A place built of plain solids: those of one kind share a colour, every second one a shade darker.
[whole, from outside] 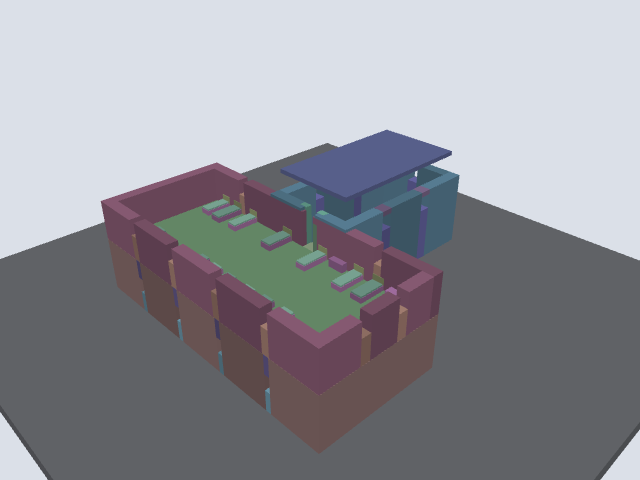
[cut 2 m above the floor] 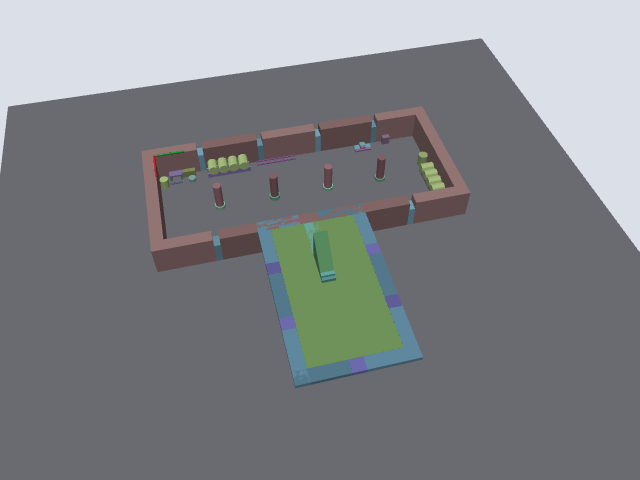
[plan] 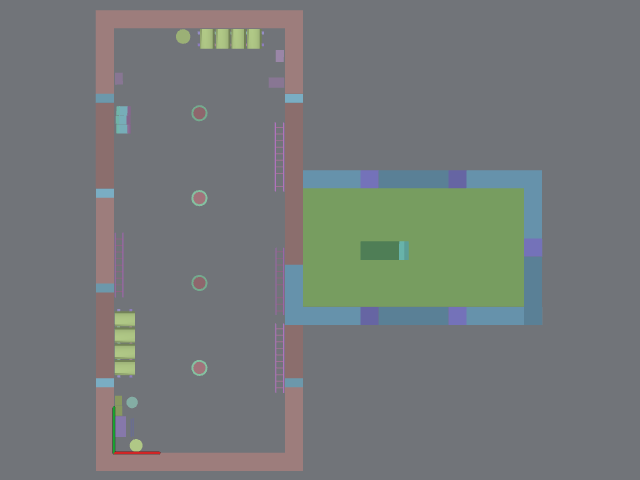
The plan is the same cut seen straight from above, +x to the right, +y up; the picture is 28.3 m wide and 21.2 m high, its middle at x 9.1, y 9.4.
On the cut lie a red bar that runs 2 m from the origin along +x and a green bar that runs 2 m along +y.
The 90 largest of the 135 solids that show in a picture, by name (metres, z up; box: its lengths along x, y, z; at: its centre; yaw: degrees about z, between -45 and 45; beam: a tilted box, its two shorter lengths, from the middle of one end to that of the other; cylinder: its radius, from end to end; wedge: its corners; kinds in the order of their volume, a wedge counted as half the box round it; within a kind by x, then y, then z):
{
 "wall_undercroft_1": {"box": [0.8, 3.69, 4.19], "at": [-0.4, 1.05, 1.79]},
 "wall_undercroft_2": {"box": [0.8, 3.79, 4.19], "at": [-0.4, 5.19, 1.79]},
 "wall_undercroft_3": {"box": [0.8, 3.79, 4.19], "at": [-0.4, 9.38, 1.79]},
 "wall_undercroft_4": {"box": [0.8, 3.79, 4.19], "at": [-0.4, 13.56, 1.79]},
 "wall_undercroft_5": {"box": [0.8, 3.69, 4.19], "at": [-0.4, 17.7, 1.79]},
 "wall_undercroft_6": {"box": [9.15, 0.8, 4.19], "at": [3.77, -0.4, 1.79]},
 "wall_undercroft_7": {"box": [9.15, 0.8, 4.19], "at": [3.77, 19.15, 1.79]},
 "wall_undercroft_8": {"box": [0.8, 3.69, 4.19], "at": [7.95, 1.05, 1.79]},
 "wall_undercroft_9": {"box": [0.8, 12.16, 4.19], "at": [7.95, 9.38, 1.79]},
 "wall_undercroft_10": {"box": [0.8, 3.69, 4.19], "at": [7.95, 17.7, 1.79]},
 "wall_vestibule_1": {"box": [0.8, 2.66, 5.16], "at": [7.95, 6.98, 4.32]},
 "wall_vestibule_2": {"box": [0.8, 2.93, 5.16], "at": [7.95, 11.02, 4.32]},
 "wall_vestibule_3": {"box": [3.34, 0.8, 5.16], "at": [9.22, 6.05, 4.32]},
 "wall_vestibule_4": {"box": [3.34, 0.8, 5.16], "at": [9.22, 12.09, 4.32]},
 "wall_vestibule_5": {"box": [3.08, 0.8, 5.16], "at": [13.23, 6.05, 4.32]},
 "wall_vestibule_6": {"box": [3.08, 0.8, 5.16], "at": [13.23, 12.09, 4.32]},
 "wall_vestibule_7": {"box": [3.34, 0.8, 5.16], "at": [17.24, 6.05, 4.32]},
 "wall_vestibule_8": {"box": [3.34, 0.8, 5.16], "at": [17.24, 12.09, 4.32]},
 "wall_vestibule_9": {"box": [0.8, 3.02, 5.16], "at": [18.51, 7.16, 4.32]},
 "wall_vestibule_10": {"box": [0.8, 3.02, 5.16], "at": [18.51, 10.98, 4.32]},
 "wall_dorter_1": {"box": [0.8, 3.62, 2.8], "at": [-0.4, 1.01, 5.3]},
 "wall_dorter_2": {"box": [0.8, 3.64, 2.8], "at": [-0.4, 5.19, 5.3]},
 "wall_dorter_3": {"box": [0.8, 3.64, 2.8], "at": [-0.4, 9.38, 5.3]},
 "wall_dorter_4": {"box": [0.8, 3.64, 2.8], "at": [-0.4, 13.56, 5.3]},
 "wall_dorter_5": {"box": [0.8, 3.62, 2.8], "at": [-0.4, 17.74, 5.3]},
 "wall_dorter_6": {"box": [2.84, 0.8, 2.8], "at": [0.62, -0.4, 5.3]},
 "wall_dorter_7": {"box": [2.08, 0.8, 2.8], "at": [3.77, -0.4, 5.3]},
 "wall_dorter_8": {"box": [9.15, 0.8, 2.8], "at": [3.77, 19.15, 5.3]},
 "wall_dorter_9": {"box": [2.84, 0.8, 2.8], "at": [6.93, -0.4, 5.3]},
 "wall_dorter_10": {"box": [0.8, 3.62, 2.8], "at": [7.95, 1.01, 5.3]},
 "wall_dorter_11": {"box": [0.8, 5.09, 2.8], "at": [7.95, 5.91, 5.3]},
 "wall_dorter_12": {"box": [0.8, 5.97, 2.8], "at": [7.95, 12.39, 5.3]},
 "wall_dorter_13": {"box": [0.8, 3.62, 2.8], "at": [7.95, 17.74, 5.3]},
 "floor_dorter_1": {"box": [7.55, 18.75, 0.4], "at": [3.77, 9.38, 4.0]},
 "over_vestibule_1": {"box": [10.36, 5.84, 0.3], "at": [13.23, 9.07, 8.52]},
 "floor_vestibule_1": {"box": [9.76, 5.24, 0.3], "at": [13.23, 9.07, 1.89]},
 "wall_vestibule_under_light_1": {"box": [0.8, 0.8, 3.81], "at": [11.29, 6.05, 3.65]},
 "wall_vestibule_under_light_2": {"box": [0.8, 0.8, 3.81], "at": [11.29, 12.09, 3.65]},
 "wall_vestibule_under_light_3": {"box": [0.8, 0.8, 3.81], "at": [15.17, 6.05, 3.65]},
 "wall_vestibule_under_light_4": {"box": [0.8, 0.8, 3.81], "at": [15.17, 12.09, 3.65]},
 "wall_vestibule_under_light_5": {"box": [0.8, 0.8, 3.81], "at": [18.51, 9.07, 3.65]},
 "wall_dorter_under_light_1": {"box": [0.8, 0.55, 1.75], "at": [-0.4, 3.09, 4.78]},
 "wall_dorter_under_light_2": {"box": [0.8, 0.55, 1.75], "at": [-0.4, 7.28, 4.78]},
 "wall_dorter_under_light_3": {"box": [0.8, 0.55, 1.75], "at": [-0.4, 11.47, 4.78]},
 "wall_dorter_under_light_4": {"box": [0.8, 0.55, 1.75], "at": [-0.4, 15.66, 4.78]},
 "wall_dorter_under_light_5": {"box": [0.7, 0.8, 1.75], "at": [2.39, -0.4, 4.78]},
 "wall_dorter_under_light_6": {"box": [0.7, 0.8, 1.75], "at": [5.16, -0.4, 4.78]},
 "wall_dorter_under_light_7": {"box": [0.8, 0.55, 1.75], "at": [7.95, 3.09, 4.78]},
 "wall_dorter_under_light_8": {"box": [0.8, 0.55, 1.75], "at": [7.95, 15.66, 4.78]},
 "mass_under_head_1": {"box": [2.54, 0.82, 2.16], "at": [9.62, 8.93, 2.82]},
 "bed_frame_dorter_1": {"box": [2.0, 0.86, 0.36], "at": [6.52, 16.14, 4.38]},
 "bed_frame_dorter_2": {"box": [1.94, 0.78, 0.34], "at": [6.55, 4.46, 4.37]},
 "bed_frame_dorter_3": {"box": [1.93, 0.78, 0.35], "at": [6.55, 7.52, 4.37]},
 "bed_frame_dorter_4": {"box": [1.93, 0.77, 0.35], "at": [6.55, 14.39, 4.37]},
 "bed_frame_dorter_5": {"box": [1.92, 0.87, 0.38], "at": [6.56, 10.84, 4.39]},
 "bed_frame_dorter_6": {"box": [1.9, 0.84, 0.34], "at": [6.57, 2.93, 4.37]},
 "bed_frame_dorter_7": {"box": [1.88, 0.77, 0.36], "at": [6.58, 17.49, 4.38]},
 "wall_undercroft_under_light_1": {"box": [0.8, 0.4, 1.75], "at": [-0.4, 3.09, 0.57]},
 "wall_undercroft_under_light_2": {"box": [0.8, 0.4, 1.75], "at": [-0.4, 7.28, 0.57]},
 "wall_undercroft_under_light_3": {"box": [0.8, 0.4, 1.75], "at": [-0.4, 11.47, 0.57]},
 "wall_undercroft_under_light_4": {"box": [0.8, 0.4, 1.75], "at": [-0.4, 15.66, 0.57]},
 "wall_undercroft_under_light_5": {"box": [0.8, 0.4, 1.75], "at": [7.95, 3.09, 0.57]},
 "wall_undercroft_under_light_6": {"box": [0.8, 0.4, 1.75], "at": [7.95, 15.66, 0.57]},
 "fill_under_steps_1": {"wedge": [[10.88, 8.52, 1.74], [10.88, 8.52, 3.99], [10.88, 9.34, 1.74], [10.88, 9.34, 3.99], [13.22, 8.52, 1.74], [13.22, 8.52, 1.8], [13.22, 9.34, 1.74], [13.22, 9.34, 1.8]]},
 "pier_undercroft_1": {"cylinder": 0.27, "from": [3.77, 3.75, 0.28], "to": [3.77, 3.75, 2.16]},
 "pier_undercroft_2": {"cylinder": 0.27, "from": [3.77, 7.5, 0.28], "to": [3.77, 7.5, 2.16]},
 "pier_undercroft_3": {"cylinder": 0.27, "from": [3.77, 11.25, 0.23], "to": [3.77, 11.25, 2.16]},
 "pier_undercroft_4": {"cylinder": 0.27, "from": [3.77, 15.0, 0.24], "to": [3.77, 15.0, 2.16]},
 "wall_undercroft_over_light_1": {"box": [0.8, 0.4, 1.34], "at": [-0.4, 3.09, 3.22]},
 "wall_undercroft_over_light_2": {"box": [0.8, 0.4, 1.34], "at": [-0.4, 7.28, 3.22]},
 "wall_undercroft_over_light_3": {"box": [0.8, 0.4, 1.34], "at": [-0.4, 11.47, 3.22]},
 "wall_undercroft_over_light_4": {"box": [0.8, 0.4, 1.34], "at": [-0.4, 15.66, 3.22]},
 "bed_pallet_dorter_1": {"box": [1.86, 0.8, 0.11], "at": [1.05, 4.43, 4.62]},
 "bed_pallet_dorter_2": {"box": [1.88, 0.8, 0.11], "at": [6.49, 16.14, 4.61]},
 "bed_pallet_dorter_3": {"box": [1.82, 0.72, 0.11], "at": [6.52, 4.46, 4.59]},
 "bed_pallet_dorter_4": {"box": [1.81, 0.72, 0.11], "at": [6.52, 7.52, 4.6]},
 "bed_pallet_dorter_5": {"box": [1.81, 0.71, 0.11], "at": [6.52, 14.39, 4.6]},
 "bed_pallet_dorter_6": {"box": [1.8, 0.81, 0.11], "at": [6.53, 10.84, 4.63]},
 "bed_pallet_dorter_7": {"box": [1.78, 0.78, 0.11], "at": [6.54, 2.93, 4.6]},
 "bed_pallet_dorter_8": {"box": [1.76, 0.71, 0.11], "at": [6.55, 17.49, 4.61]},
 "wall_wallhead_1": {"box": [0.45, 0.6, 3.0], "at": [8.12, 9.71, 5.4]},
 "chest_dorter_1": {"box": [0.55, 1.14, 0.54], "at": [7.24, 1.39, 4.47]},
 "chest_dorter_2": {"box": [0.45, 1.12, 0.56], "at": [7.29, 6.0, 4.48]},
 "jamb_wall_head_1": {"box": [0.8, 0.35, 2.05], "at": [7.95, 8.28, 5.22]},
 "cask_undercroft_1": {"cylinder": 0.28, "from": [0.98, 0.32, 0.0], "to": [0.98, 0.32, 0.73]},
 "cask_undercroft_2": {"cylinder": 0.32, "from": [3.06, 18.39, 0.0], "to": [3.06, 18.39, 0.88]},
 "wall_vestibule_over_light_1": {"box": [0.8, 0.8, 0.35], "at": [11.29, 6.05, 6.72]},
 "wall_vestibule_over_light_2": {"box": [0.8, 0.8, 0.35], "at": [15.17, 6.05, 6.72]},
 "threshold_wall_head_1": {"box": [0.8, 1.65, 0.3], "at": [7.95, 8.93, 4.05]},
 "stillage_front_undercroft_1": {"box": [0.13, 3.03, 0.4], "at": [0.75, 4.84, 0.15]}
}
